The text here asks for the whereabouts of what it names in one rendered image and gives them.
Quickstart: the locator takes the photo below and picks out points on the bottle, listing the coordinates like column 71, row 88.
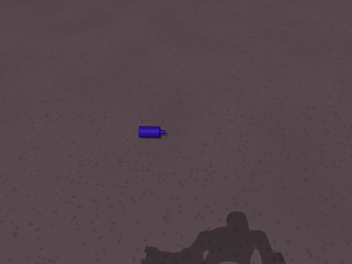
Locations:
column 150, row 131

